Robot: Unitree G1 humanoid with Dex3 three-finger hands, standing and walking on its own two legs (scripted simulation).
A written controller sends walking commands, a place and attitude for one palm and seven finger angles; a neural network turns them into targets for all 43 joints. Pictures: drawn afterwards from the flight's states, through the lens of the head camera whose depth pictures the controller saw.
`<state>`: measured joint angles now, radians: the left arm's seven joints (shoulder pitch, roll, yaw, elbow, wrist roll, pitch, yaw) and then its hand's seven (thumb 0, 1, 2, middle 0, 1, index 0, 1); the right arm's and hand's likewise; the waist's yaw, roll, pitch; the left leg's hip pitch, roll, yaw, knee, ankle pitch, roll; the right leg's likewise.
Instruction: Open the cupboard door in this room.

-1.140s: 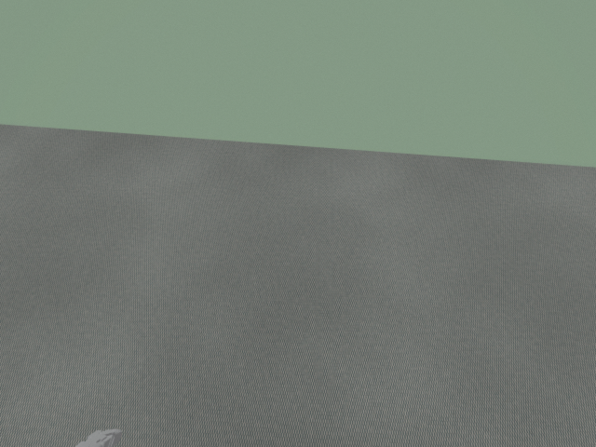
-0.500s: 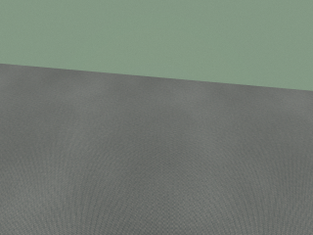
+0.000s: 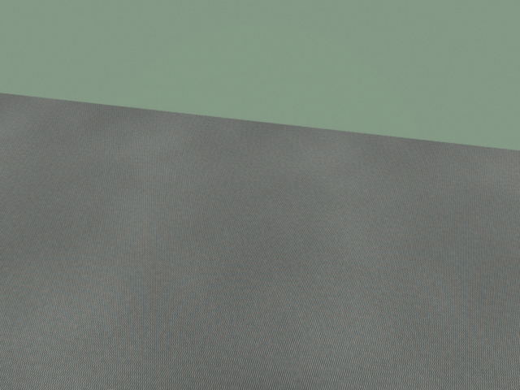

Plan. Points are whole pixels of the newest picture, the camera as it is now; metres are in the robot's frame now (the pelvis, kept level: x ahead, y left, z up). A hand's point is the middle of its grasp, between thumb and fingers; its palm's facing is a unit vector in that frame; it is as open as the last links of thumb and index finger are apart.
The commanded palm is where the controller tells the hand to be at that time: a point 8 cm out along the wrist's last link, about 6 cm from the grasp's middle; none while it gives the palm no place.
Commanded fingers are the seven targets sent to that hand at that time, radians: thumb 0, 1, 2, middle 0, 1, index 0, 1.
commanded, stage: turn or walk to find it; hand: left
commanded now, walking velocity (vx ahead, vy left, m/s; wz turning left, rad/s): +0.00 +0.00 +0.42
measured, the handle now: out of the picture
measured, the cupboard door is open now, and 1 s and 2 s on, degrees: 0 0 0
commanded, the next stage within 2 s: none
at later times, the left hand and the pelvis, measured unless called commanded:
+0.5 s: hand out of the picture +0.01 +0.20 -0.16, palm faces +0.21 -0.93 -0.30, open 7.4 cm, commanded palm none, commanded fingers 0.00 0.90 0.90 -0.20 -0.30 -0.20 -0.30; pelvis -0.04 -0.02 -0.01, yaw +12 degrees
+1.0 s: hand out of the picture -0.14 +0.21 -0.18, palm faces +0.46 -0.85 -0.25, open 7.4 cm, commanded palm none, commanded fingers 0.00 0.90 0.90 -0.20 -0.30 -0.20 -0.30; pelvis -0.07 +0.00 +0.00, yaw +26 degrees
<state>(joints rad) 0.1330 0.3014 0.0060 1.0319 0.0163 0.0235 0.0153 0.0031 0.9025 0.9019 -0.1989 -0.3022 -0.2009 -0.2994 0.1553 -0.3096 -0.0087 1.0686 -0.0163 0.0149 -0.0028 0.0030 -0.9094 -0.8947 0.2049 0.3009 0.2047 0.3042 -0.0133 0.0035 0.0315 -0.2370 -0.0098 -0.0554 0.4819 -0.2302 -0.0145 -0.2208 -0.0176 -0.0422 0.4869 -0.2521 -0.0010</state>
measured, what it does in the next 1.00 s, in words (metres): steps on the spot, turning left: right foot, then left foot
